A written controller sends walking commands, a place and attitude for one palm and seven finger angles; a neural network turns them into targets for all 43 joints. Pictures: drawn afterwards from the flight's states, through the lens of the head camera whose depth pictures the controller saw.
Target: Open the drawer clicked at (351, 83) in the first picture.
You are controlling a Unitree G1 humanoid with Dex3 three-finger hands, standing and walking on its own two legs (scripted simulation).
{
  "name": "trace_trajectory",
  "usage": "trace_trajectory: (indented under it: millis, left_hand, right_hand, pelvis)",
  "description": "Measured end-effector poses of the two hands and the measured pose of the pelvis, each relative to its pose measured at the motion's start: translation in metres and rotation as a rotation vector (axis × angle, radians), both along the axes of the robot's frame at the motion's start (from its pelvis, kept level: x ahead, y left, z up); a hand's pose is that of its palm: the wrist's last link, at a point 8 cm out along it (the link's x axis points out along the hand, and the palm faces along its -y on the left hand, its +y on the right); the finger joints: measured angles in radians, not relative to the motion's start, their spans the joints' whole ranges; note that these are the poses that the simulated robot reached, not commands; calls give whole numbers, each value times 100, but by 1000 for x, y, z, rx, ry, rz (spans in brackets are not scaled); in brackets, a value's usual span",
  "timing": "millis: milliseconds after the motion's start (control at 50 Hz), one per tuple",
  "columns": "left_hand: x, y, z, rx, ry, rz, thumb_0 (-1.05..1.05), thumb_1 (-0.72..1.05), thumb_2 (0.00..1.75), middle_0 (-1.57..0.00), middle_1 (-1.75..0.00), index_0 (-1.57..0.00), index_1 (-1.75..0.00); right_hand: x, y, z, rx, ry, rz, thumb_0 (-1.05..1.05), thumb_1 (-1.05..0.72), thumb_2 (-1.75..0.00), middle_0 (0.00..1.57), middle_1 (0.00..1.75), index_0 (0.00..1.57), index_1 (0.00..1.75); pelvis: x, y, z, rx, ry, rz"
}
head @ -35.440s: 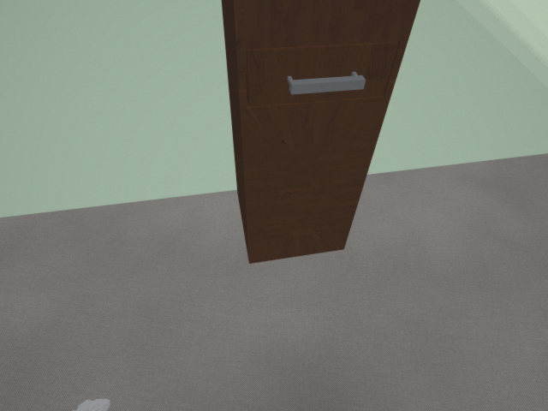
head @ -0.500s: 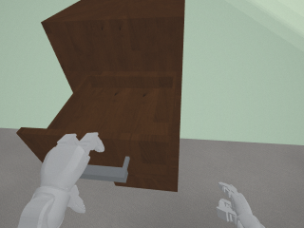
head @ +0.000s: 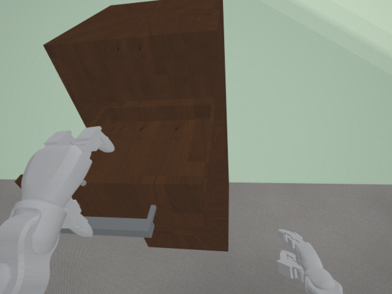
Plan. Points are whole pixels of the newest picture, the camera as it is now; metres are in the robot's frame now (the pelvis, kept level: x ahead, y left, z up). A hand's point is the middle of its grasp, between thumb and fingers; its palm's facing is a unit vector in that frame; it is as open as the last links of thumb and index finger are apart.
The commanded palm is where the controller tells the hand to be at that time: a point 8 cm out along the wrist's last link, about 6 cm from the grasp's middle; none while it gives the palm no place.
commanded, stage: lift the hand off the handle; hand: left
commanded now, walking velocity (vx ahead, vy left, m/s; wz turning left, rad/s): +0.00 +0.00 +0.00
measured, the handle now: (109, 217) +0.23 +0.23 +0.07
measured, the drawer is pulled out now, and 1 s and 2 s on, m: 0.30 0.30 0.30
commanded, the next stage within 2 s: draw the hand back to the body in 0.24 s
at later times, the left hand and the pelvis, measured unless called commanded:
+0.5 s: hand (83, 178) +0.22 +0.22 +0.21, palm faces +0.20 -0.04 -0.98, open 13.8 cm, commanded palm +0.16 +0.22 +0.27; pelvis +0.00 -0.01 +0.00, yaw +1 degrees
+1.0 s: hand (56, 179) +0.20 +0.24 +0.22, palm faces +0.30 -0.31 -0.90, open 13.8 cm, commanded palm +0.15 +0.26 +0.27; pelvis +0.01 +0.00 +0.00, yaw +2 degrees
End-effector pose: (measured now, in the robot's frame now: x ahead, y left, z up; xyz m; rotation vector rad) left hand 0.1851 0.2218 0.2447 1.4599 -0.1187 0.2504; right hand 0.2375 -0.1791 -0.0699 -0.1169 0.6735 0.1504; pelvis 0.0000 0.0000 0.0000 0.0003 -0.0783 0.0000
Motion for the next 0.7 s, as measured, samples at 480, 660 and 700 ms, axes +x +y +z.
trace_trajectory:
  millis: [480, 660, 700]
  left_hand:
    - [6, -6, 10, 47, 47, -19, 0, -50, 30, -32, -120, -32, -120]
    - [-10, 19, 15, 43, 45, 53, 0, -50, 30, -32, -120, -32, -120]
    - [-11, 24, 10, 25, 65, 67, 0, -50, 30, -32, -120, -32, -120]
  right_hand:
    - [5, -6, -7, -9, 9, 33, 1, -90, -90, 20, 30, 20, 30]
    - [8, -14, -9, -42, 17, 27, 1, -90, -90, 20, 30, 20, 30]
    - [8, -15, -10, -52, 17, 26, 1, -90, -90, 20, 30, 20, 30]
  pelvis:
    - [4, -12, -2, 2, 20, 15]
    - [8, -10, -3, -3, 24, 30]
    - [7, -9, -3, -5, 26, 34]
